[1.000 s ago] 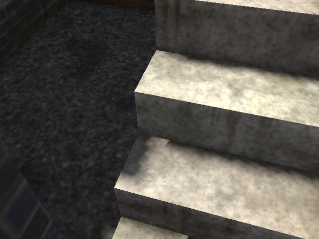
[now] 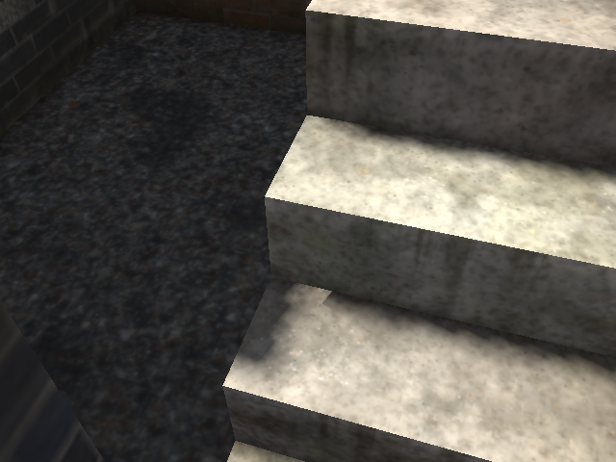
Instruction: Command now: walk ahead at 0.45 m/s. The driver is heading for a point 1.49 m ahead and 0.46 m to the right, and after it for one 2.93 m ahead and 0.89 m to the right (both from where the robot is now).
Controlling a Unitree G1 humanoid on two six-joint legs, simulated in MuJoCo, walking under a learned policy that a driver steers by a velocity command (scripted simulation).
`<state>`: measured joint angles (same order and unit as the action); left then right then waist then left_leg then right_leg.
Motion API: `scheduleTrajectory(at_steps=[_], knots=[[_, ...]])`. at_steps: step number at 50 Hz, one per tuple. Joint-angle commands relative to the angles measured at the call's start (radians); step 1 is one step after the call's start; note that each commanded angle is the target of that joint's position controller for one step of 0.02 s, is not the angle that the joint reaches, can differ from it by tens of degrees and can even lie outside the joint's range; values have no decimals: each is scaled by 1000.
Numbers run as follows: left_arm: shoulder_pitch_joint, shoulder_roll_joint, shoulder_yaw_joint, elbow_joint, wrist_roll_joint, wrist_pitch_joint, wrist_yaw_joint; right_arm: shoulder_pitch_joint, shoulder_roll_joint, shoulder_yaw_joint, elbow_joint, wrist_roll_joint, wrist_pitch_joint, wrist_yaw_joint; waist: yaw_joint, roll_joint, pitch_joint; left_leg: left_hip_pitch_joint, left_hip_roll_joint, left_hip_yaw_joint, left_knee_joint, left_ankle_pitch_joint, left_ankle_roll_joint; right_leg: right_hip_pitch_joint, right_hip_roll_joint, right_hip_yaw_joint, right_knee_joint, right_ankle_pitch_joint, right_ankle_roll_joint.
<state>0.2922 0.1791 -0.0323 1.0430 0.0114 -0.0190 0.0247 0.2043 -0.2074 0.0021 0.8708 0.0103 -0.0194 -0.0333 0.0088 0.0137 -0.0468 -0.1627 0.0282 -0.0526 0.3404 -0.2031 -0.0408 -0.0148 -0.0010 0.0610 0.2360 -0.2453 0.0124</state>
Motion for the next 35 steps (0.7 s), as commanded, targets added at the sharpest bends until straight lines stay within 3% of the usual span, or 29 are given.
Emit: scheduleTrajectory(at_steps=[1, 16, 19, 29, 30, 31, 32, 33, 34, 35], knots=[[47, 98, 13, -25, 1, -4, 0, -12, -101, -20, -53, -3, -13, 1, 1, -5, 11, 62, 34, -35, -17, 352, -6, -27, -50, 37, -8, 461, -33], [-35, 123, 8, -58, 13, -22, -15, -113, -123, -12, -76, -12, -20, 8, 11, -2, 17, 72, 50, -45, -63, 290, -20, -20, -63, 49, -54, 371, -24], [-18, 124, 9, -49, 3, -40, -15, -90, -123, -12, -67, -11, -13, 2, 5, -1, 21, 63, 43, -35, -59, 261, -29, -30, -51, 42, -41, 324, -6], [-27, 130, 4, -53, 9, -48, -19, -93, -125, -4, -76, -14, -10, 3, 5, -13, 23, 41, 40, -32, -62, 218, -30, -50, -49, 51, -41, 267, -10], [75, 279, 69, -25, -26, -16, -29, 6, -254, -61, -73, 19, -9, -25, -3, -82, 117, 88, 121, -124, 52, 522, 61, -195, 6, -65, 177, 284, -15], [89, 246, 73, -29, -20, -3, -29, 77, -299, -76, -54, 36, -3, -50, -24, 53, 53, 188, 212, -198, 103, 857, 131, -340, 24, -71, 326, 237, 20], [90, 193, 69, -42, -19, 2, -32, 146, -291, -81, -57, 35, 2, -77, -76, 205, -39, 198, 370, -320, 55, 1021, 263, -391, 75, -87, 641, -202, 58], [120, 177, 77, -53, -23, 20, -30, 156, -277, -76, -63, 8, 4, -96, -82, 284, -103, 66, 495, -392, 5, 1029, 355, -399, 68, -12, 1148, -595, 117], [228, 210, 103, -61, -27, 40, -22, 29, -278, -80, -86, 22, 3, -105, 9, 265, -118, -79, 477, -298, 22, 862, 294, -353, -8, 129, 1426, -652, 129], [207, 188, 105, -99, -41, 50, -12, -128, -242, -72, -138, 40, -4, -102, 67, 229, -53, -132, 368, -175, 16, 586, 190, -380, -51, 179, 1346, -573, 107]])
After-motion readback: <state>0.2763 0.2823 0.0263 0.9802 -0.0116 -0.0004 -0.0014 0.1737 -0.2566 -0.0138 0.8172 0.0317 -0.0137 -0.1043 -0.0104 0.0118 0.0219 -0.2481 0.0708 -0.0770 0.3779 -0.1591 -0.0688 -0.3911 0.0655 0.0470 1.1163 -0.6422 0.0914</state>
